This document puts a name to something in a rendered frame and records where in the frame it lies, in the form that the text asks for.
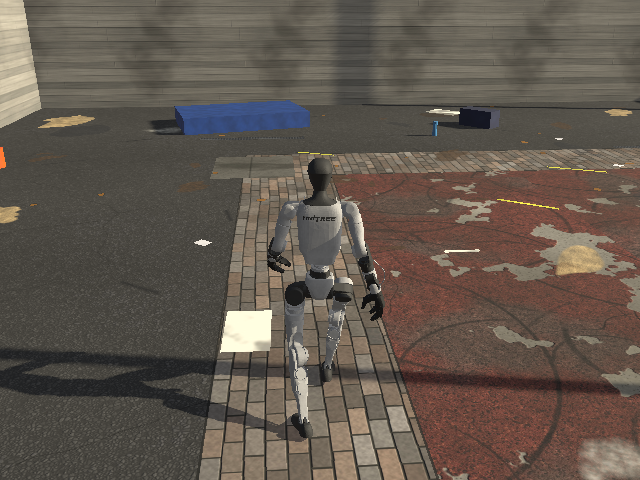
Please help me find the robot left thigh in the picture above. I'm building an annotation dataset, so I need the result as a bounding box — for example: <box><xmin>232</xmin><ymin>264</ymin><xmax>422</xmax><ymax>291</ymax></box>
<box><xmin>284</xmin><ymin>281</ymin><xmax>309</xmax><ymax>367</ymax></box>

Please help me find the robot right upper arm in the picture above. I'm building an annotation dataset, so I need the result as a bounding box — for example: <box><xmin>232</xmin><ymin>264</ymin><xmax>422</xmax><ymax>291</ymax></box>
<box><xmin>340</xmin><ymin>201</ymin><xmax>368</xmax><ymax>258</ymax></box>

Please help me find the left robot foot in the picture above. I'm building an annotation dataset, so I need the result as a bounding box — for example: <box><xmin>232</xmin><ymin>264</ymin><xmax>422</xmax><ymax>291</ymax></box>
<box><xmin>291</xmin><ymin>413</ymin><xmax>313</xmax><ymax>438</ymax></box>

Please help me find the robot left hand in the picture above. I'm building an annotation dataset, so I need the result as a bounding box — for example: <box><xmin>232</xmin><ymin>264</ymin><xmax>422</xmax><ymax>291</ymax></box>
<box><xmin>267</xmin><ymin>255</ymin><xmax>291</xmax><ymax>273</ymax></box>

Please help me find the robot left upper arm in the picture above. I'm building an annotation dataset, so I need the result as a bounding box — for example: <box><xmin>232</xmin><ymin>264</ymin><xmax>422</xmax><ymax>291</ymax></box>
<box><xmin>271</xmin><ymin>201</ymin><xmax>300</xmax><ymax>253</ymax></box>

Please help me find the robot right hand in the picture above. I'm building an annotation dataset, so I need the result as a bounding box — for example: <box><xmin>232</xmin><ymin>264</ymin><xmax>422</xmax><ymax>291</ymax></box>
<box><xmin>361</xmin><ymin>291</ymin><xmax>385</xmax><ymax>321</ymax></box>

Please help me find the left robot forearm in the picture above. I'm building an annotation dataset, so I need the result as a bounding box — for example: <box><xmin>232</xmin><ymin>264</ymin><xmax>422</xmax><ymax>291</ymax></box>
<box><xmin>267</xmin><ymin>237</ymin><xmax>282</xmax><ymax>262</ymax></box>

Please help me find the right robot forearm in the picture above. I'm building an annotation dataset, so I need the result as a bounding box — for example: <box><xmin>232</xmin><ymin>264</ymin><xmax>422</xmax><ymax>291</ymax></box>
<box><xmin>358</xmin><ymin>242</ymin><xmax>381</xmax><ymax>294</ymax></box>

